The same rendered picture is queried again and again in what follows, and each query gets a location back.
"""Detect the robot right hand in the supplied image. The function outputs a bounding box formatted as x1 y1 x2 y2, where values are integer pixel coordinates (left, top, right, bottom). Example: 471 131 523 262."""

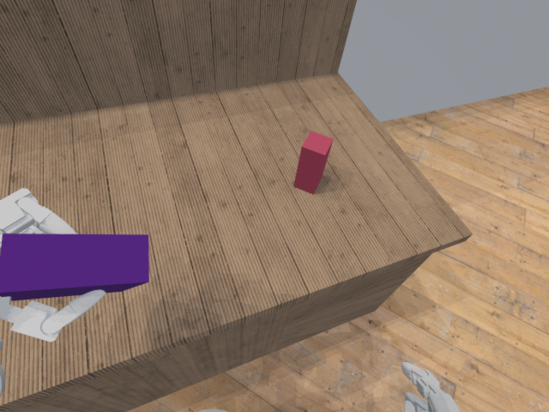
401 362 460 412

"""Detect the table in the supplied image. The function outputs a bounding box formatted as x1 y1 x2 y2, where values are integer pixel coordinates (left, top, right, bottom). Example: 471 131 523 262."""
0 0 473 412

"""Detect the sponge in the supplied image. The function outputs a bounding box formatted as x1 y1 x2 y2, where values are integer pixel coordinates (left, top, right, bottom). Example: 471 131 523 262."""
0 233 149 301

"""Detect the robot left hand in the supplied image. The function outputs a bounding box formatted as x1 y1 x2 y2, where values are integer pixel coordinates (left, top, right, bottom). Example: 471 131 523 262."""
0 188 106 342

